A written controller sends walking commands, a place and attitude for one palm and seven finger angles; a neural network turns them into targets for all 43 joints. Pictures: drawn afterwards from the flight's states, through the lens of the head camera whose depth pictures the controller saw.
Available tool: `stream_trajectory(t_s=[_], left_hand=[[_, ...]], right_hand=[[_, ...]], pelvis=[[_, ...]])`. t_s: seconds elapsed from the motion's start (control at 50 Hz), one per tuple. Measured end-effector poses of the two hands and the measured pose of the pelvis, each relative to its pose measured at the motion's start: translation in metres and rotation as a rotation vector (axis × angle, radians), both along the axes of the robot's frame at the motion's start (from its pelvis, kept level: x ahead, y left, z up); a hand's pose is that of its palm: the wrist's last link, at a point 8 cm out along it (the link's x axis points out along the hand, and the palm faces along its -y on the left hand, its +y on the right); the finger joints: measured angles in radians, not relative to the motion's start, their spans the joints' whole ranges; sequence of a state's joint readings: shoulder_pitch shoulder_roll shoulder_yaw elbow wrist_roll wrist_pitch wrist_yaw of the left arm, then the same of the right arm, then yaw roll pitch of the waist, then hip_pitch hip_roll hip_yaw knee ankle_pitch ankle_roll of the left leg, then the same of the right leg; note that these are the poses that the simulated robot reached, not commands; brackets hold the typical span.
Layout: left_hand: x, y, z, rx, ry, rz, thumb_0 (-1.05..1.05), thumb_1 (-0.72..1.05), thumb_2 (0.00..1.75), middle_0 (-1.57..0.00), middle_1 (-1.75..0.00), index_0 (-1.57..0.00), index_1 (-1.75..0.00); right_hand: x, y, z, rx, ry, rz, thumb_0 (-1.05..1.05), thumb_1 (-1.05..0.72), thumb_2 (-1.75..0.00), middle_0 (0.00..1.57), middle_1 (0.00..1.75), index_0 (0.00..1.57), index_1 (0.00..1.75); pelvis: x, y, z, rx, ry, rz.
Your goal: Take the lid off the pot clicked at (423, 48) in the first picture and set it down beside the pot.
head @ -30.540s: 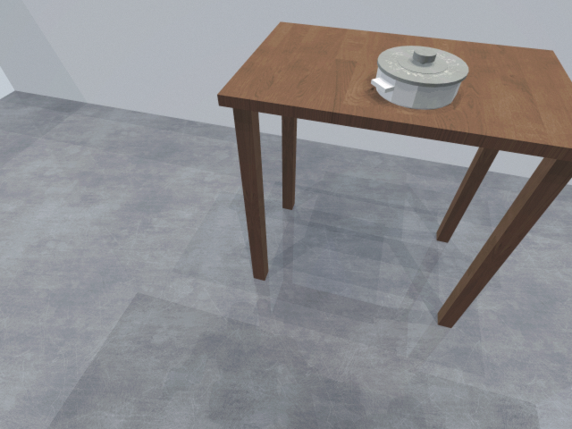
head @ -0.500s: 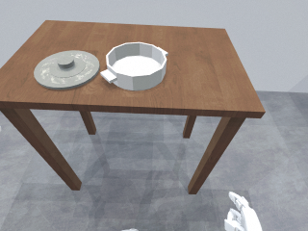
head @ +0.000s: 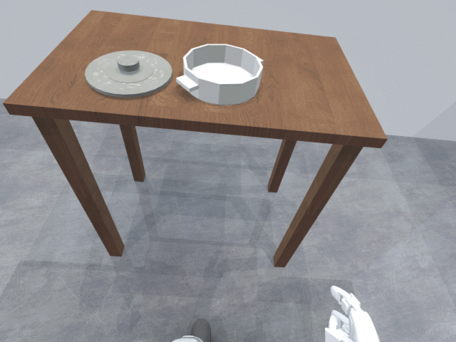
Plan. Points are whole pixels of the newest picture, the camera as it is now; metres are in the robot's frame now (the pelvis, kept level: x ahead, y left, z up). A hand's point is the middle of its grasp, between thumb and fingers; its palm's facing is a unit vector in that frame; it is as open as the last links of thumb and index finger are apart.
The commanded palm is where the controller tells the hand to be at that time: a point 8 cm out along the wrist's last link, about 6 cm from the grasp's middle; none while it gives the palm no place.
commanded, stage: stop stepping back and stand still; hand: left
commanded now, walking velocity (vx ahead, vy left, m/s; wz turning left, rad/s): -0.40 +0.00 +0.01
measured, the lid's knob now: (128, 63) +0.69 +0.30 +0.11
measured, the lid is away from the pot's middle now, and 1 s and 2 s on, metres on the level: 0.23 0.23 0.23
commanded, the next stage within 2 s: let the arm hang, fingers relaxed in 0.86 s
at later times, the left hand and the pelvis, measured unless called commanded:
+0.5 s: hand out of the picture +0.06 +0.23 +0.30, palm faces +0.41 -0.76 -0.51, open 7.4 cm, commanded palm +0.02 +0.31 +0.30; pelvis -0.11 +0.03 +0.01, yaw +0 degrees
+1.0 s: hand out of the picture +0.13 +0.28 +0.13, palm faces +0.24 -0.85 -0.47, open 7.4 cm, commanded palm none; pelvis -0.10 +0.06 -0.01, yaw +3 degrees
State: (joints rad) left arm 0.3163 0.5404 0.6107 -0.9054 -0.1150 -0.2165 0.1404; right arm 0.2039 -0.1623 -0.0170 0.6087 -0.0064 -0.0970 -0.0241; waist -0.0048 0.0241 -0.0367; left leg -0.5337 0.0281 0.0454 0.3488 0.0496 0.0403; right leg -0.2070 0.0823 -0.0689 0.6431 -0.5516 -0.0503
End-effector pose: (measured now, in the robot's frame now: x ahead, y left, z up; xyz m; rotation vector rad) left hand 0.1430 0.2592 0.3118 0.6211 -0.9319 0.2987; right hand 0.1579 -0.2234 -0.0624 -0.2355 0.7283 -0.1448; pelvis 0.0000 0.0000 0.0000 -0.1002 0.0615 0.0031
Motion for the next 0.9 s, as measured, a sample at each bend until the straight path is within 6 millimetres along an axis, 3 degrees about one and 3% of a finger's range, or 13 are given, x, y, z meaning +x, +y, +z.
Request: stream_trajectory(t_s=[0.1,0.2,0.24,0.3,0.38,0.46,0.52,0.6,0.66,0.72,0.8,0.86,0.9], left_hand=[[-0.033,-0.002,0.015,0.03,-0.114,-0.045,0.01,0.88,0.9,-0.21,-0.3,-0.21,-0.3],[-0.016,0.034,0.001,-0.105,-0.028,-0.037,0.0,0.88,0.9,-0.21,-0.3,-0.21,-0.3],[-0.012,0.047,-0.011,-0.133,0.003,-0.031,0.0,0.88,0.9,-0.21,-0.3,-0.21,-0.3],[-0.016,0.05,-0.033,-0.156,0.115,-0.035,0.0,0.89,0.9,-0.21,-0.3,-0.2,-0.3],[-0.047,0.036,-0.044,-0.082,0.243,-0.057,0.01,0.89,0.9,-0.21,-0.3,-0.2,-0.3],[-0.096,0.015,-0.021,0.062,0.203,-0.081,0.01,0.88,0.9,-0.21,-0.3,-0.21,-0.3],[-0.127,0.018,0.004,0.143,0.061,-0.022,0.01,0.88,0.9,-0.22,-0.3,-0.22,-0.3],[-0.143,0.058,0.021,0.048,-0.126,0.117,0.0,0.88,0.9,-0.22,-0.3,-0.22,-0.3],[-0.138,0.094,0.017,-0.135,-0.185,0.16,0.0,0.88,0.9,-0.21,-0.3,-0.21,-0.3],[-0.116,0.114,-0.006,-0.276,-0.127,0.146,0.0,0.89,0.9,-0.2,-0.3,-0.2,-0.3],[-0.087,0.099,-0.038,-0.319,0.076,0.08,0.01,0.9,0.9,-0.19,-0.3,-0.19,-0.3],[-0.088,0.073,-0.048,-0.245,0.204,0.028,0.01,0.89,0.9,-0.2,-0.3,-0.19,-0.3],[-0.096,0.056,-0.042,-0.14,0.245,0.013,0.01,0.89,0.9,-0.2,-0.3,-0.2,-0.3]], right_hand=[[-0.022,0.008,-0.012,0.035,-0.007,-0.021,0.01,-0.9,-0.89,0.2,0.3,0.21,0.3],[-0.06,0.01,-0.008,0.028,-0.018,-0.09,0.01,-0.9,-0.89,0.2,0.3,0.21,0.3],[-0.073,0.008,-0.009,0.001,-0.051,-0.115,0.01,-0.9,-0.89,0.2,0.3,0.21,0.3],[-0.101,0.013,-0.005,0.008,-0.032,-0.14,0.01,-0.9,-0.89,0.2,0.3,0.2,0.3],[-0.135,0.02,0.002,0.004,0.019,-0.129,0.01,-0.9,-0.9,0.2,0.3,0.2,0.3],[-0.154,0.022,0.001,-0.008,0.082,-0.097,0.01,-0.9,-0.9,0.2,0.3,0.2,0.3],[-0.155,0.021,-0.006,-0.01,0.099,-0.077,0.01,-0.9,-0.9,0.2,0.3,0.21,0.3],[-0.147,0.021,-0.016,-0.006,0.078,-0.07,0.01,-0.9,-0.9,0.2,0.3,0.21,0.3],[-0.137,0.027,-0.014,-0.008,0.018,-0.076,0.01,-0.9,-0.9,0.2,0.3,0.2,0.3],[-0.127,0.036,-0.011,-0.016,-0.064,-0.071,0.01,-0.9,-0.9,0.2,0.3,0.2,0.3],[-0.128,0.059,0.0,0.05,-0.08,-0.044,0.01,-0.9,-0.9,0.2,0.3,0.2,0.3],[-0.129,0.07,0.004,0.076,-0.048,-0.02,0.01,-0.9,-0.9,0.2,0.3,0.2,0.3],[-0.126,0.073,0.001,0.079,-0.017,-0.003,0.01,-0.9,-0.89,0.2,0.3,0.2,0.3]], pelvis=[[-0.029,0.01,-0.005,0.032,-0.039,-0.043],[-0.041,0.026,-0.005,0.081,-0.061,-0.044],[-0.055,0.036,-0.014,0.062,-0.055,-0.032],[-0.08,0.04,-0.01,0.086,-0.065,-0.045],[-0.1,0.037,0.0,0.076,-0.039,-0.058],[-0.111,0.034,0.006,0.049,-0.035,-0.027],[-0.115,0.035,0.006,0.041,-0.048,-0.002],[-0.116,0.043,-0.002,0.071,-0.087,0.007],[-0.113,0.054,-0.006,0.07,-0.092,0.019],[-0.121,0.065,-0.016,0.045,-0.09,0.033],[-0.127,0.063,-0.006,0.072,-0.081,0.024],[-0.121,0.058,0.003,0.075,-0.045,0.017],[-0.114,0.054,0.004,0.081,-0.026,0.009]])
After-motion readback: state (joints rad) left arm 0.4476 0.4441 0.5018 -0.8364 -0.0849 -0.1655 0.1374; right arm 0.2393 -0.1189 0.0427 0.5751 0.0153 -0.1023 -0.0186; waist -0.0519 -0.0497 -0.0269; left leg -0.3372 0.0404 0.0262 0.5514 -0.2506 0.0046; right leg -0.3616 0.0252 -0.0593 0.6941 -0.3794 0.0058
